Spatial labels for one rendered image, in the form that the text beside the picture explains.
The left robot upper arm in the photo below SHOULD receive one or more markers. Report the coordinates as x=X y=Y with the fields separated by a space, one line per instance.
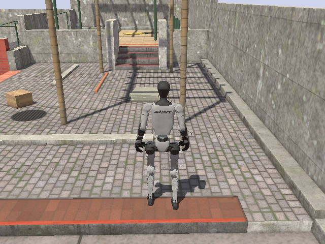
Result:
x=144 y=117

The right robot shin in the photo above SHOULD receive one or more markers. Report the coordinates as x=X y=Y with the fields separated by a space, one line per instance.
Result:
x=175 y=184

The robot right forearm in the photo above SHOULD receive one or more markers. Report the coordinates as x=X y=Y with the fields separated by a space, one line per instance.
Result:
x=184 y=135

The right robot upper arm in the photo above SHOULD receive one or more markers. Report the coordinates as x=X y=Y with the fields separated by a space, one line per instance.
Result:
x=180 y=116

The right robot hand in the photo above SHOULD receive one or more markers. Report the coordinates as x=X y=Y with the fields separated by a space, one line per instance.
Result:
x=184 y=144

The robot left forearm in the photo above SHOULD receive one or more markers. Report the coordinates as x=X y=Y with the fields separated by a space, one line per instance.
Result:
x=140 y=135

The left robot shin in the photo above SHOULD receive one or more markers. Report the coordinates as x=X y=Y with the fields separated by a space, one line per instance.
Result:
x=150 y=182

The robot shin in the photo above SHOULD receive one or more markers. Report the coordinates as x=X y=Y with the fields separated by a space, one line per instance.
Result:
x=175 y=184
x=150 y=182

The left robot hand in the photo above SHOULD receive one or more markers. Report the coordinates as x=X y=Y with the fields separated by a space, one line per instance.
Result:
x=137 y=145

